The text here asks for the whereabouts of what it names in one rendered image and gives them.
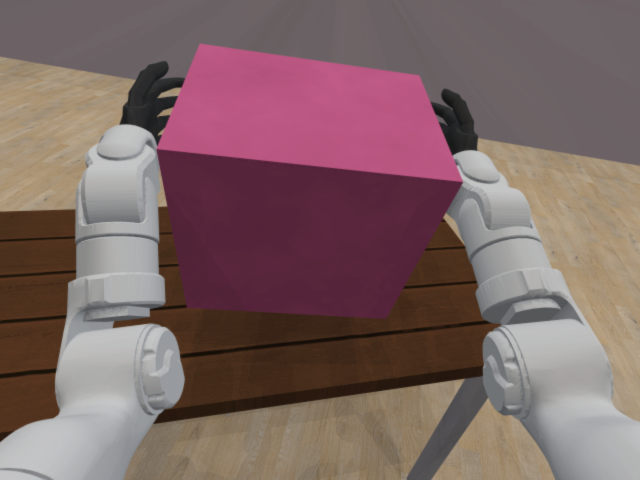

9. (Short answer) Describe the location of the robot right hand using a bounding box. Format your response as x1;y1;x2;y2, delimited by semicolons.
431;89;478;156

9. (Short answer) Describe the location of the carton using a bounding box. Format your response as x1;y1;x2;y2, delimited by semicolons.
156;44;463;319

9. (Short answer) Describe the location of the right robot upper arm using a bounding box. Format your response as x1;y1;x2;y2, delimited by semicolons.
483;319;640;480

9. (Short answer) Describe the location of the table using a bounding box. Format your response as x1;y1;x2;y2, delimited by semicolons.
0;207;502;480

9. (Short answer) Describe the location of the robot left forearm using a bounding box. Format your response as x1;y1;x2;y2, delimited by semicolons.
55;124;166;409

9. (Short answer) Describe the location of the robot left hand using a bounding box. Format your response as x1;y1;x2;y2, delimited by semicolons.
119;61;185;146

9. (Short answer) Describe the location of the left robot upper arm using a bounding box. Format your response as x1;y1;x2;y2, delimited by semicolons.
0;323;185;480

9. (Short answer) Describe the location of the robot right forearm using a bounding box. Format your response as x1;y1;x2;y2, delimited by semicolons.
446;150;614;398

